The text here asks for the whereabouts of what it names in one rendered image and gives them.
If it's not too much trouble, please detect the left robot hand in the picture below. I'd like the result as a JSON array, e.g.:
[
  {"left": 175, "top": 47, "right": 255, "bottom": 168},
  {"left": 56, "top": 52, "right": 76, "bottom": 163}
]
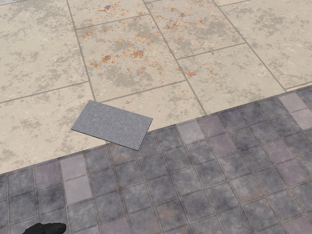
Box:
[{"left": 22, "top": 222, "right": 66, "bottom": 234}]

